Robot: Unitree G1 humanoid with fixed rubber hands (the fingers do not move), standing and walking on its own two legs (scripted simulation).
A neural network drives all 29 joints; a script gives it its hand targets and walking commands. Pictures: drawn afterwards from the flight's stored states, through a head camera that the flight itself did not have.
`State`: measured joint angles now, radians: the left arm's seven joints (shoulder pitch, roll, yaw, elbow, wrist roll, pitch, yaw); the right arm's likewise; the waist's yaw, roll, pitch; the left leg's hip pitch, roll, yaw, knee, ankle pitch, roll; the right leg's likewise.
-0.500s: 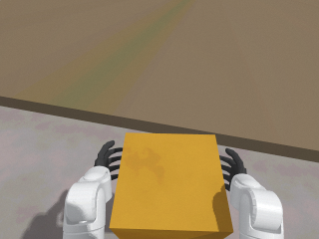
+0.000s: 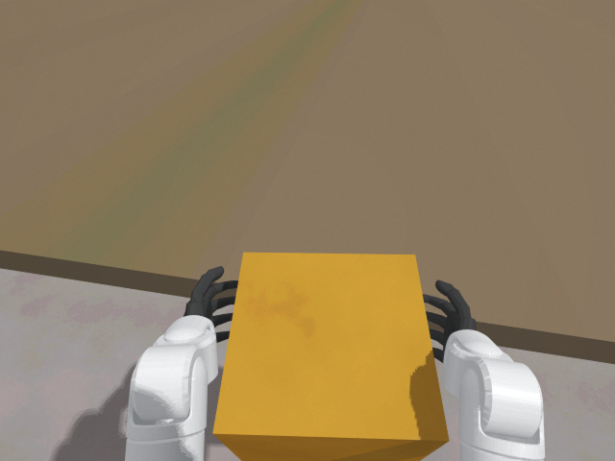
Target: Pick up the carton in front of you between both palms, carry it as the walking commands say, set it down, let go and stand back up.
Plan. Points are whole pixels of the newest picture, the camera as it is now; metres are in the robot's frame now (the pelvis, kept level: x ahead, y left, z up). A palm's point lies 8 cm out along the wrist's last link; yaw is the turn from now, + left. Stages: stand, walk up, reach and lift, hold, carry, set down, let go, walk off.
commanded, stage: carry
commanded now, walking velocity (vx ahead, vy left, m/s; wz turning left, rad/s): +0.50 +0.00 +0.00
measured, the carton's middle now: (326, 370) +0.26 -0.01 +0.00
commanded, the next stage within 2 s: none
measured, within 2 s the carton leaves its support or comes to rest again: neither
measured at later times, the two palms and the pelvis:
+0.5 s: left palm (229, 122) +0.66 +0.17 +0.13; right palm (398, 127) +0.64 -0.13 +0.13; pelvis +0.34 +0.03 +0.00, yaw -1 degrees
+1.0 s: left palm (251, 40) +1.01 +0.17 +0.15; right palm (374, 42) +1.02 -0.13 +0.14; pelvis +0.62 +0.00 +0.02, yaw +1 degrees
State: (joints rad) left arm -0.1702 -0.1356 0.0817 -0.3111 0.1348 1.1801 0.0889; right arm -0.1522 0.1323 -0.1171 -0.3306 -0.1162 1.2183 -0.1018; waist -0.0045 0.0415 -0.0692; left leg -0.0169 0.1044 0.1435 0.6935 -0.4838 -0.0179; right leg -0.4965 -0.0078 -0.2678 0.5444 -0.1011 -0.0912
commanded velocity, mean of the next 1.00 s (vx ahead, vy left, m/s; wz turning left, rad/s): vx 0.32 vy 0.00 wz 0.00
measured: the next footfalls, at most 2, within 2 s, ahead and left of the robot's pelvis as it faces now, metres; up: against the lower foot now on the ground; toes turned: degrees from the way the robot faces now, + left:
left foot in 0.44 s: +0.48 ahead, +0.11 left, +0.00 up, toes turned +10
right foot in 0.84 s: +0.65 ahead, -0.07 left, +0.00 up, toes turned -3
